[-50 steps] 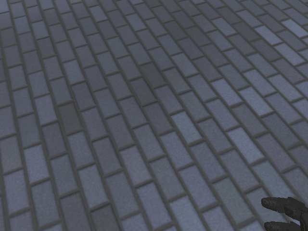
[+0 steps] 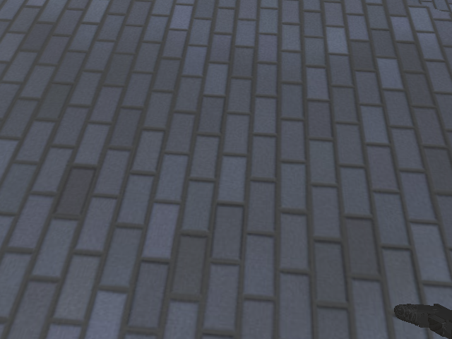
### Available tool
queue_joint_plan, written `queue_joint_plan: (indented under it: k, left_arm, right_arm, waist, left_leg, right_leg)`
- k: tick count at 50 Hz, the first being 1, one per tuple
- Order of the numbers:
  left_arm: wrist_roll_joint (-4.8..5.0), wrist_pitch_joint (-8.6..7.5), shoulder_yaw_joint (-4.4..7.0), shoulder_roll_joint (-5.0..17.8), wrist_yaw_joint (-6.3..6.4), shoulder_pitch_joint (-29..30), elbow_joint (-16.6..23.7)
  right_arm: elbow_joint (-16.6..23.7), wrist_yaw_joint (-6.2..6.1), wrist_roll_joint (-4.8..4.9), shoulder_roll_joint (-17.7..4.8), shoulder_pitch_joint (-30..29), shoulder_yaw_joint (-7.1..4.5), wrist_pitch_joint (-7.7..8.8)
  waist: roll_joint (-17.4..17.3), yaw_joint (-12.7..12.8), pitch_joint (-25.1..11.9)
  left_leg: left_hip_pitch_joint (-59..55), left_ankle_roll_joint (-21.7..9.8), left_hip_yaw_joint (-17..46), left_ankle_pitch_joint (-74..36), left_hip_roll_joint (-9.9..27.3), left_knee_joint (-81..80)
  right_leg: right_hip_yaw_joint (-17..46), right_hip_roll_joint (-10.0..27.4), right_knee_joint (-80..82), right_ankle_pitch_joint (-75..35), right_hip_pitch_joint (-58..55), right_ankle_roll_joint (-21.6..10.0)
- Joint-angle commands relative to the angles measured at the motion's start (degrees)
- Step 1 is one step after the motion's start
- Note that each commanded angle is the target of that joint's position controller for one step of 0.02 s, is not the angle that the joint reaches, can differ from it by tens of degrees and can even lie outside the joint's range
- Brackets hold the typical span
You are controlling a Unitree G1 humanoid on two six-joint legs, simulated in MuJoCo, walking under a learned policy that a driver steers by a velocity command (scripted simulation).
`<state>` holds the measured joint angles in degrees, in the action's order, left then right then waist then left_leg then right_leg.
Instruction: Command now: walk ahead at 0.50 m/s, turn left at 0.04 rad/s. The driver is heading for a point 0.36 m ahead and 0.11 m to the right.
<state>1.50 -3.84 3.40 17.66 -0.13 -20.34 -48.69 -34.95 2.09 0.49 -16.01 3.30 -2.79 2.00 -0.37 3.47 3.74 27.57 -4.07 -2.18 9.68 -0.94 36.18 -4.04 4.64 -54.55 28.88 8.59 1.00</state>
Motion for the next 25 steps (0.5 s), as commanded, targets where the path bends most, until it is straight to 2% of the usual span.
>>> queue_joint_plan:
  k: [1, 2, 3, 4, 6, 8, 10, 13, 15, 17, 19, 20, 21, 22, 23, 24, 25]
  left_arm:
    - [2.09, -2.61, 1.06, 8.24, -0.49, 5.77, 7.35]
    - [0.75, -2.41, 1.09, 7.45, -0.09, 6.55, 6.89]
    - [0.09, -1.55, 1.35, 7.14, 0.08, 5.1, 6.07]
    - [0.27, -0.63, 1.26, 6.18, -0.06, 2.31, 5.25]
    - [0.32, 0.77, 1.12, 4.44, 0.07, 0.83, 4.33]
    - [0.29, 1.25, 1.12, 3.77, 0.4, 3.75, 5.05]
    - [-0.03, 0.97, 0.95, 2.9, 0.17, 6.02, 5.78]
    - [-0.23, 0.48, 0.3, 1.48, -0.9, 10.87, 7.18]
    - [-1.02, 0.2, -0.37, 0.14, -1.58, 15.38, 9.18]
    - [-1.48, -0.1, -0.58, -0.18, -2.42, 17.28, 10.79]
    - [-1.65, -0.27, -0.12, 1.16, -3.14, 16.04, 11.39]
    - [-1.87, -0.33, 0.45, 2.58, -3.29, 13.58, 11.01]
    - [-2.07, -0.42, 1.32, 4.3, -3.22, 8.71, 9.78]
    - [-2.15, -0.57, 2.41, 6.55, -2.67, 3.35, 8.34]
    - [-3.1, -0.19, 3.36, 11.63, -1.61, -1.37, 7.89]
    - [-3.46, 0.14, 2.41, 11.88, -1.15, 0.52, 8.09]
    - [-2.67, 0.7, 1.51, 7.41, -1.41, -1.24, 8.72]
  right_arm:
    - [-1.69, -0.64, -0.22, -10.03, 16.74, -3.21, 1.12]
    - [-2.22, -0.59, -0.24, -7.86, 13.16, -2.59, 1.5]
    - [-2.14, -0.45, -0.64, -5.58, 10.46, -1.94, 1.99]
    - [-2.34, -0.42, -1.05, -5.65, 9.29, -2.04, 2.54]
    - [-3.6, -0.4, -1.13, -5.28, 8.31, -2.22, 3.87]
    - [-5.0, -0.89, -1.65, -5.51, 8.61, -2.42, 4.44]
    - [-6.14, -1.45, -1.7, -5.8, 9.59, -2.48, 4.52]
    - [-7.18, -2.02, -1.35, -7.0, 10.15, -2.62, 4.38]
    - [-8.77, -2.4, -0.89, -7.52, 12.15, -2.65, 3.75]
    - [-10.35, -2.73, -0.35, -8.27, 14.21, -2.76, 2.62]
    - [-11.14, -3.12, 0.29, -9.55, 14.02, -3.06, 1.59]
    - [-11.25, -3.39, 0.59, -10.22, 13.3, -3.24, 1.2]
    - [-11.28, -3.63, 0.74, -10.56, 12.18, -3.3, 0.77]
    - [-11.32, -3.74, 0.57, -9.91, 12.18, -3.0, 0.54]
    - [-10.08, -3.66, -1.41, -6.91, 15.55, -1.79, 1.08]
    - [-11.37, -2.18, -1.76, -1.06, 25.02, 0.61, 1.55]
    - [-14.07, -1.54, 0.17, -6.92, 22.15, -0.86, 1.54]
  waist:
    - [-4.63, -9.77, -13.05]
    - [-2.86, -7.42, -9.11]
    - [-3.67, -5.2, -6.63]
    - [-6.34, -3.54, -6.72]
    - [-4.63, -2.26, -5.08]
    - [-2.88, -2.65, -2.65]
    - [-2.48, -3.36, -1.85]
    - [-2.15, -5.26, -0.33]
    - [-0.84, -6.76, 2.01]
    - [-1.25, -7.15, 1.58]
    - [-3.19, -5.66, -0.64]
    - [-4.18, -4.01, -2.63]
    - [-4.29, -1.07, -5.64]
    - [-2.38, 1.97, -9.15]
    - [5.98, 1.89, -17.28]
    - [15.21, -3.24, -27.51]
    - [6.17, 1.37, -32.88]
  left_leg:
    - [-37.88, -12.36, 27.74, -1.09, 19.97, -17.44]
    - [-30.5, -10.43, 22.02, -3.81, 17.37, -18.91]
    - [-25.14, -8.83, 17.24, -6.14, 14.98, -21.36]
    - [-21.03, -9.31, 15.19, -7.19, 15.14, -23.69]
    - [-17.75, -9.52, 10.15, -10.73, 14.63, -26.69]
    - [-17.69, -8.64, 5.83, -13.05, 13.95, -28.21]
    - [-19.41, -7.47, 1.96, -14.83, 13.14, -28.63]
    - [-20.79, -5.92, -2.59, -14.29, 12.62, -29.94]
    - [-21.84, -5.72, -4.25, -21.7, 13.07, -28.37]
    - [-25.53, -5.41, -4.69, -29.63, 14.19, -24.71]
    - [-29.45, -4.51, -4.08, -37.57, 15.36, -19.98]
    - [-31.08, -3.7, -3.7, -42.98, 15.29, -16.27]
    - [-31.54, -2.37, -4.14, -46.29, 14.17, -9.84]
    - [-29.18, 0.0, -6.09, -43.88, 11.26, -0.1]
    - [-16.17, 2.99, -6.38, -22.14, 7.59, 15.95]
    - [0.58, 6.62, -0.85, 30.47, -1.1, 35.74]
    - [0.03, 6.4, 9.38, 32.01, -0.06, 39.32]
  right_leg:
    - [8.14, 0.75, -20.37, -1.8, 35.39, -2.13]
    - [7.83, 2.84, -16.33, -6.05, 33.42, -1.91]
    - [8.44, 4.2, -13.95, -9.97, 29.99, -1.86]
    - [8.94, 4.57, -13.65, -12.45, 26.11, -1.21]
    - [9.5, 4.38, -11.86, -15.29, 25.26, 0.0]
    - [10.63, 3.87, -7.77, -20.14, 28.85, 0.74]
    - [11.02, 3.11, -1.19, -27.05, 30.52, 0.78]
    - [7.73, 1.96, 9.58, -35.13, 28.98, 0.01]
    - [5.57, 0.74, 15.98, -35.98, 27.9, -0.71]
    - [4.06, -0.72, 19.87, -34.07, 26.95, -1.65]
    - [3.3, -2.5, 21.79, -29.57, 24.62, -3.26]
    - [2.58, -3.97, 22.58, -27.29, 21.6, -4.18]
    - [1.66, -5.72, 24.65, -27.58, 15.64, -5.29]
    - [1.62, -6.74, 29.18, -36.79, 6.35, -6.7]
    - [12.48, 3.43, 22.94, -65.87, -12.44, -10.83]
    - [33.52, 19.15, 22.12, -79.27, -29.07, -24.12]
    - [33.6, 17.57, 24.89, -72.04, -26.75, -24.16]
